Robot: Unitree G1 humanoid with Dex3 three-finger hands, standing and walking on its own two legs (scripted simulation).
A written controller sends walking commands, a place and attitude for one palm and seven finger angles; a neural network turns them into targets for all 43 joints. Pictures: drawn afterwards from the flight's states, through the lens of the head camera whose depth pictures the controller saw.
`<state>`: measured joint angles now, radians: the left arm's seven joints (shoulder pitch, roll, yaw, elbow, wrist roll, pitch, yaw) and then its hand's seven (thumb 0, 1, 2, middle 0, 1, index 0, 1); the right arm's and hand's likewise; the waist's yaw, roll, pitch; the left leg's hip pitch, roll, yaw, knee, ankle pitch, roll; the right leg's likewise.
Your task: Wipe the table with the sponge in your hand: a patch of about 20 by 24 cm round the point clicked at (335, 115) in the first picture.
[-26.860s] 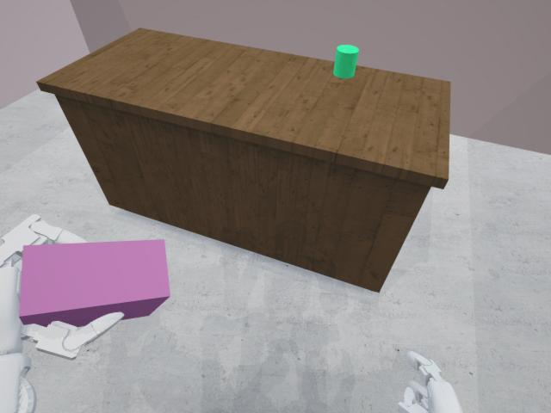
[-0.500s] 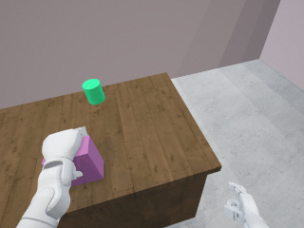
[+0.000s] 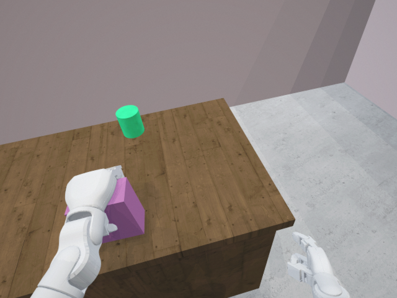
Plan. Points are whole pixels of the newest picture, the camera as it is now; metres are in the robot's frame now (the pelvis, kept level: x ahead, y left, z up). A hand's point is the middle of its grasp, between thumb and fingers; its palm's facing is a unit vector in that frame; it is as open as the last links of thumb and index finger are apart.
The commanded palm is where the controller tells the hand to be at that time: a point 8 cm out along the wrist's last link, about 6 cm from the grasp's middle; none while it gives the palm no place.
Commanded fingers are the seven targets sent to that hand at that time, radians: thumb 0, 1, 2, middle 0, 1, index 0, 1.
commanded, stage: lower the sponge onto the table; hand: left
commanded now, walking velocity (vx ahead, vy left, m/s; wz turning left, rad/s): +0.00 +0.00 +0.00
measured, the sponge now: (113, 217) +0.26 +0.25 +0.02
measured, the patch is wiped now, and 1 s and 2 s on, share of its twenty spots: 0.00 0.00 0.15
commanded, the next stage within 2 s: wipe forward along the first lane in 1.34 s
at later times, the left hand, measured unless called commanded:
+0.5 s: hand (108, 203) +0.26 +0.25 +0.06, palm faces -0.02 -0.11 -0.99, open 10.1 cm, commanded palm +0.23 +0.24 +0.12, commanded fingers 0.00 0.10 1.30 -1.20 -1.60 -1.20 -1.60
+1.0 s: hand (107, 212) +0.26 +0.26 +0.03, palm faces -0.07 -0.12 -0.99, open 10.1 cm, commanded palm +0.24 +0.25 +0.10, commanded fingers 0.00 0.10 1.30 -1.20 -1.60 -1.20 -1.60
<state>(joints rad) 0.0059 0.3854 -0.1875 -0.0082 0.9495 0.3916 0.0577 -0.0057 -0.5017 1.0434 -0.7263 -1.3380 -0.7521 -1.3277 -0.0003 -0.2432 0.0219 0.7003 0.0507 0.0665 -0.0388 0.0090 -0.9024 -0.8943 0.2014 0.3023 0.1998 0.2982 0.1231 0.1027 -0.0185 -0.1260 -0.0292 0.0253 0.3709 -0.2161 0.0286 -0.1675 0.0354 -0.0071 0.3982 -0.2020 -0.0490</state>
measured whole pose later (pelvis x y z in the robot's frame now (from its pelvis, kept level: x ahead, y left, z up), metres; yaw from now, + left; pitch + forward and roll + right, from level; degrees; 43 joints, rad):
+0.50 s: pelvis +0.00 +0.00 +0.00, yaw +0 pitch -1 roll +1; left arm 0.00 0.38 -0.19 0.02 0.95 0.40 0.06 -0.01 -0.50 1.04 -0.73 -1.34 -0.75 -1.33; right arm 0.01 -0.25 0.02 0.71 0.05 0.08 -0.04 0.01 -0.90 -0.89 0.20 0.30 0.20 0.30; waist 0.12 0.10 -0.02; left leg -0.13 -0.03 0.03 0.37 -0.22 0.03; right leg -0.17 0.04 0.00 0.40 -0.20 -0.05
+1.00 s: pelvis +0.00 -0.01 +0.00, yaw +0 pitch +0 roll +0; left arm 0.02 0.38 -0.16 0.11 0.95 0.36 0.09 -0.01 -0.50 1.04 -0.73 -1.34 -0.75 -1.33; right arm 0.02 -0.26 0.00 0.71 0.05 0.06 -0.05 0.01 -0.90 -0.89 0.20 0.30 0.20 0.30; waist 0.11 0.09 -0.02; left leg -0.15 -0.02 0.02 0.40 -0.23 0.02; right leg -0.19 0.05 -0.01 0.41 -0.21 -0.06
